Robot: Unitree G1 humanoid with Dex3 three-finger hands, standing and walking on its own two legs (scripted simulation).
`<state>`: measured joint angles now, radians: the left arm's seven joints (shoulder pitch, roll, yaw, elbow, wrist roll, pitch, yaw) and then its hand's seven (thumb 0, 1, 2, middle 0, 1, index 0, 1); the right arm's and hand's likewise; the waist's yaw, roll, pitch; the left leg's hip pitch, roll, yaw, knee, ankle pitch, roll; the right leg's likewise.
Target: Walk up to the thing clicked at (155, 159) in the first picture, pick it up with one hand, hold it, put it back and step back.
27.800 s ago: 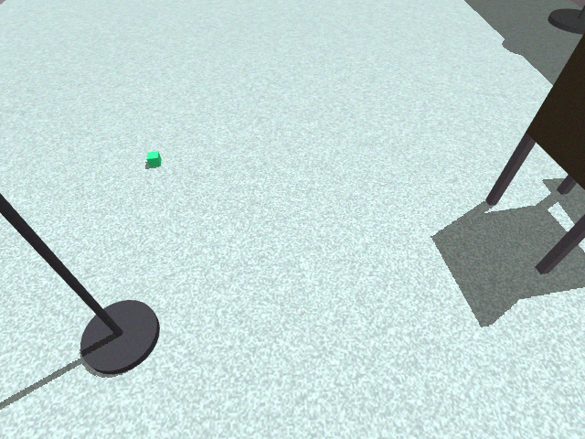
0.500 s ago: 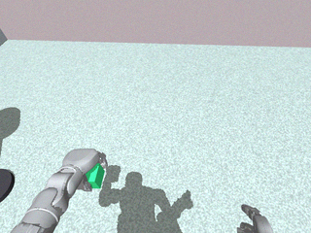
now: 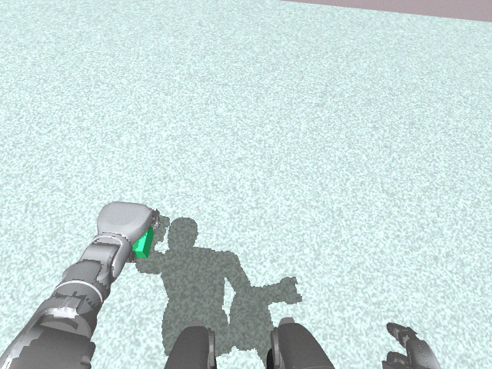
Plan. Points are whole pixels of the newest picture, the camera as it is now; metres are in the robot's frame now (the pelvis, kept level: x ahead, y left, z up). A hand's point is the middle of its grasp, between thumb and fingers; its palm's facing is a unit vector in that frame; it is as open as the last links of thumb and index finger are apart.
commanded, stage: crouch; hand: left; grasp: from above
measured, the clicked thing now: (134, 239) +0.37 +0.21 -0.12
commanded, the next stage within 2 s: lower in 1.44 s
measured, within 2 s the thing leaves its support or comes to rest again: neither
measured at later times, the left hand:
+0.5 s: hand (164, 254) +0.40 +0.20 -0.34, palm faces -0.48 +0.06 -0.88, open 8.4 cm
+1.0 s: hand (172, 253) +0.44 +0.20 -0.45, palm faces -0.46 +0.03 -0.89, open 8.4 cm
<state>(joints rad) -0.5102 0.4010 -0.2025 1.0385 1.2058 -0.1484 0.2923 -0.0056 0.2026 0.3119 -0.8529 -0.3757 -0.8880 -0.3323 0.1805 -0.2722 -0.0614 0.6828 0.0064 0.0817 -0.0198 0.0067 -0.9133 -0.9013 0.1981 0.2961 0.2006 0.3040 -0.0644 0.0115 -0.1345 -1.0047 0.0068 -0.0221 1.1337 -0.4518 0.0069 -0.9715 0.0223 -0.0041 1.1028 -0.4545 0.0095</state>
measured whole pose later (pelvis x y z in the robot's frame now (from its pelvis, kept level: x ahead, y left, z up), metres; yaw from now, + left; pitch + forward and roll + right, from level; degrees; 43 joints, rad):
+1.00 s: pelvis -0.04 +0.00 -0.28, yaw -5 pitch +38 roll -6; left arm -0.95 0.60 0.00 1.40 1.28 -0.19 0.40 -0.01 0.18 0.33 -0.88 -0.36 -0.91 -0.31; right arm 0.16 -0.24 0.00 0.73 -0.12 -0.05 0.11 0.00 -0.92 -0.90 0.20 0.30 0.20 0.30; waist -0.24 0.01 -0.13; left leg -2.15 0.01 -0.08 2.16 -0.69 0.01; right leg -2.08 0.03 -0.07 2.10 -0.69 0.01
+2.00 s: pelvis -0.04 +0.00 -0.36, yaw -9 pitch +34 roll -9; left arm -1.03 0.77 0.04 1.56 1.33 -0.23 0.47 -0.01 0.18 0.33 -0.87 -0.36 -0.91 -0.31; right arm 0.16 -0.28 0.13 0.73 -0.17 -0.08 0.15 0.00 -0.92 -0.90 0.20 0.30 0.20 0.30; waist -0.32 -0.04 0.01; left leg -2.35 0.01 -0.15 2.44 -0.69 0.00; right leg -2.27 0.05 -0.13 2.34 -0.67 0.01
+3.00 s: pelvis -0.05 +0.00 -0.38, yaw -13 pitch +29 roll -13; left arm -1.06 0.95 0.11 1.71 1.34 -0.23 0.59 -0.01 0.20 0.31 -0.85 -0.38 -0.89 -0.33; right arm 0.15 -0.33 0.26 0.67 -0.24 -0.21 0.23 0.00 -0.91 -0.90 0.20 0.30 0.20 0.30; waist -0.40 -0.11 0.14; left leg -2.36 0.02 -0.23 2.54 -0.71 0.00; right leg -2.26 0.08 -0.20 2.38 -0.66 0.03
